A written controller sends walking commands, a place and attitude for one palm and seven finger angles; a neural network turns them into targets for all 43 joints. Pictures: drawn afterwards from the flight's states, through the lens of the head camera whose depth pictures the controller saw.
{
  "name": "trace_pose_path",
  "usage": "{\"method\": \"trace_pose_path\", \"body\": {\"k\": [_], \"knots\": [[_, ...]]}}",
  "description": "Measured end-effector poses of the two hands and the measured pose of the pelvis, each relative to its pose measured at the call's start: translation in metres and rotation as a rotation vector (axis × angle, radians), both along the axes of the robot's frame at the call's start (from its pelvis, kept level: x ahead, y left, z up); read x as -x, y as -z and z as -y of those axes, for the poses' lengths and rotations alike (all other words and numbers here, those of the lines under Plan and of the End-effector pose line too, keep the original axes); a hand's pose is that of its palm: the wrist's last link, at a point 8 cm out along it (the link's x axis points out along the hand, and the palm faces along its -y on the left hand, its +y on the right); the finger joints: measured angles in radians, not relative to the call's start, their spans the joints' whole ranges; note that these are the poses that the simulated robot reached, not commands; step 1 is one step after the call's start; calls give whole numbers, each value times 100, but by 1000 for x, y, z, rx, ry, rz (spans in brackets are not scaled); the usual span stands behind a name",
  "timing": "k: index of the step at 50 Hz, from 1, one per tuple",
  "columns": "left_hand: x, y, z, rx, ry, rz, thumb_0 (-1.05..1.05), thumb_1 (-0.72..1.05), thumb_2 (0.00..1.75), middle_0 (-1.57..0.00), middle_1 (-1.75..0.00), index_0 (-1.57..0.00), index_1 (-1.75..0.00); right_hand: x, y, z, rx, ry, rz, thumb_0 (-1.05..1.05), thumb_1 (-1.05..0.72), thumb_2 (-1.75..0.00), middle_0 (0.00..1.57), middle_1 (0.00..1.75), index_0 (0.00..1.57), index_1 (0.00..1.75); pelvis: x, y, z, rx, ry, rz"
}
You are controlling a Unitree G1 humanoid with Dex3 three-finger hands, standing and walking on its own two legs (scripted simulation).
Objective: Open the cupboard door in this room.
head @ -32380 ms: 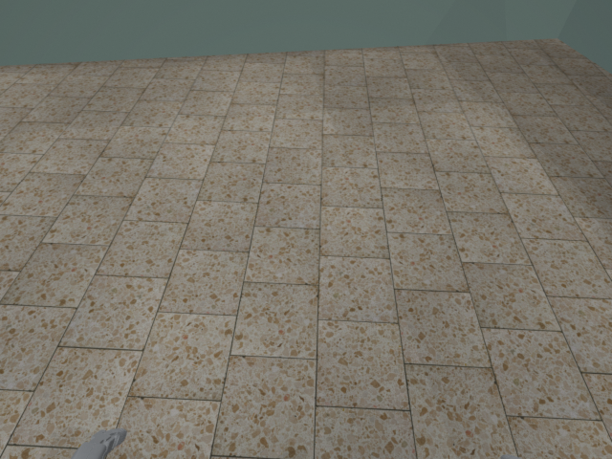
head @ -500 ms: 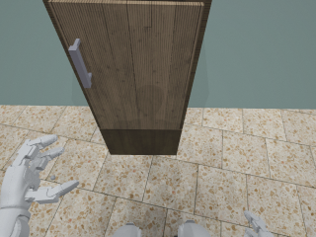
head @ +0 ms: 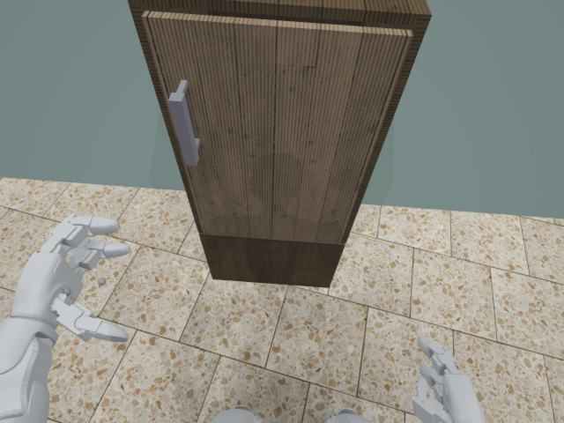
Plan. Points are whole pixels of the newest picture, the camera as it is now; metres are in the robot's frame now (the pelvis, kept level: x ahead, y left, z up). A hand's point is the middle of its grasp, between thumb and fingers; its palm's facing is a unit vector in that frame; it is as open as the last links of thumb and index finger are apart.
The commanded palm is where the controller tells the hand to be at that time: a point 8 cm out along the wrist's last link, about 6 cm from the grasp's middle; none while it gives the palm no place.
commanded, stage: raise the hand with hooked fingers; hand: left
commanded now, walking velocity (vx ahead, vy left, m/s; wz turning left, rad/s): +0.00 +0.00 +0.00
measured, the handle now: (187, 124) +0.57 +0.22 +0.06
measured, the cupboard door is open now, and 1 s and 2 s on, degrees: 0 0 0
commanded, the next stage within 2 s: move the hooked fingers beside the handle in 0.66 s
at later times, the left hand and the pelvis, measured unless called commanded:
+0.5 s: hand (99, 258) +0.29 +0.27 +0.07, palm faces +0.04 -1.00 -0.04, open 13.9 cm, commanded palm +0.26 +0.31 +0.07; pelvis +0.00 -0.01 +0.01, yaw -1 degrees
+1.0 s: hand (111, 242) +0.32 +0.26 +0.07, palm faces +0.05 -1.00 -0.04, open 14.0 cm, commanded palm +0.30 +0.30 +0.07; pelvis -0.01 -0.03 +0.00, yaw +0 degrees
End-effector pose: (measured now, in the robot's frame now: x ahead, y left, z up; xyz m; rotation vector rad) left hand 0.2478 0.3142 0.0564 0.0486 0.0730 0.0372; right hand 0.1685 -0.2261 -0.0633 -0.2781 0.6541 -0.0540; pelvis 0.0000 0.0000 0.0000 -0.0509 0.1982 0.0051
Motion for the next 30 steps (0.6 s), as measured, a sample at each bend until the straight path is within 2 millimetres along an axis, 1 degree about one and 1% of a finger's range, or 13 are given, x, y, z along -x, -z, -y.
{"method": "trace_pose_path", "body": {"k": [4,8,11,13,16,20,25,30], "knots": [[-10,-11,-7,-12,1,45,-1,-49,31,-30,-120,-30,-120,7,3,0,12,4,-41,1,-90,-90,20,30,21,30,-2,-2,-2,2,1,2],[-21,-22,-17,-12,-9,84,-2,-49,30,-30,-120,-30,-120,18,5,6,24,25,-81,1,-90,-90,20,30,21,30,-3,-4,-1,1,3,3],[-28,-23,-23,2,-7,65,-2,-50,30,-30,-120,-30,-120,26,5,13,33,48,-105,1,-90,-90,20,30,21,30,-3,-5,-1,0,4,2],[-31,-21,-21,14,8,43,-2,-50,30,-30,-120,-30,-120,31,4,18,38,62,-112,1,-90,-90,20,30,21,30,-3,-6,-1,-1,7,1],[-31,-16,-15,24,34,20,-1,-50,30,-30,-120,-30,-120,37,2,25,45,79,-117,1,-90,-90,20,30,21,30,-3,-8,-1,-5,15,-2],[-27,-12,-7,24,32,33,-2,-50,30,-30,-120,-30,-120,43,-1,31,58,86,-118,1,-90,-90,20,30,21,30,-1,-8,1,-8,19,3],[-22,-16,-5,9,-5,72,-2,-50,30,-30,-120,-30,-120,44,-1,34,56,84,-116,1,-90,-90,20,30,21,30,2,-7,6,-10,18,12],[-18,-20,-1,-1,1,65,-2,-50,30,-30,-120,-30,-120,41,1,32,35,78,-102,1,-90,-90,20,30,21,30,4,-7,10,-11,12,21]]}}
